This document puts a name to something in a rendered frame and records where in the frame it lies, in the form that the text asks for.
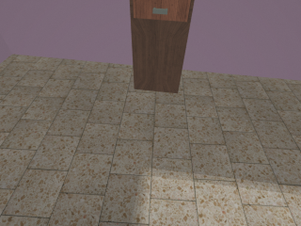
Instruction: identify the cabinet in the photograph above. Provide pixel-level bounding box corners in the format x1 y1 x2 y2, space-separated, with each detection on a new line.
130 0 195 93

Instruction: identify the handle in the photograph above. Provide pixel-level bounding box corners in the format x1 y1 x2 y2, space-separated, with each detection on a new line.
152 8 168 15

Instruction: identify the drawer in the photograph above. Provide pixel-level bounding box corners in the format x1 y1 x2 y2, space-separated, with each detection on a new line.
133 0 191 22

